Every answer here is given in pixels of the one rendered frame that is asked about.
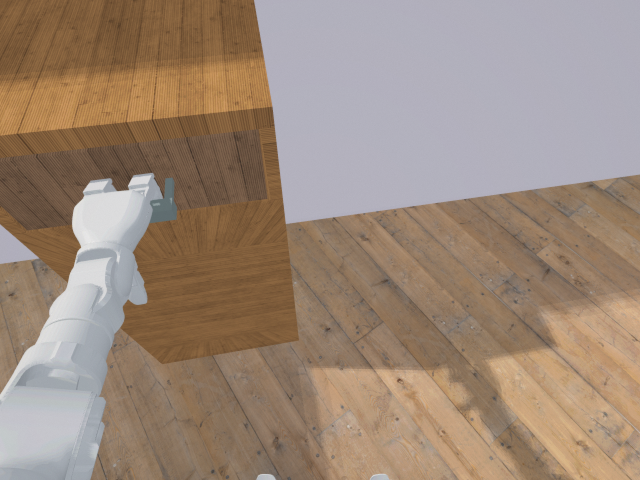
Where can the left robot upper arm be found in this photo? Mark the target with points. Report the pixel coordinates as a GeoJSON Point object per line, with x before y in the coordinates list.
{"type": "Point", "coordinates": [50, 434]}

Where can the drawer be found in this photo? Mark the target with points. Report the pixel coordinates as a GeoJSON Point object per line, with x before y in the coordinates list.
{"type": "Point", "coordinates": [41, 190]}

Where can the left robot forearm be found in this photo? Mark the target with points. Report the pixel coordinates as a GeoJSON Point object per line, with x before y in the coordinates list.
{"type": "Point", "coordinates": [74, 343]}

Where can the handle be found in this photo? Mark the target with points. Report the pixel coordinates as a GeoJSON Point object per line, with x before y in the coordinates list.
{"type": "Point", "coordinates": [165, 209]}

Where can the left robot hand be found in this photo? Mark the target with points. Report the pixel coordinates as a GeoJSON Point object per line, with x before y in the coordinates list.
{"type": "Point", "coordinates": [120, 217]}

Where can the cabinet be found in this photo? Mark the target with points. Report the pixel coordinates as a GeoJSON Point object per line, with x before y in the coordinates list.
{"type": "Point", "coordinates": [78, 74]}

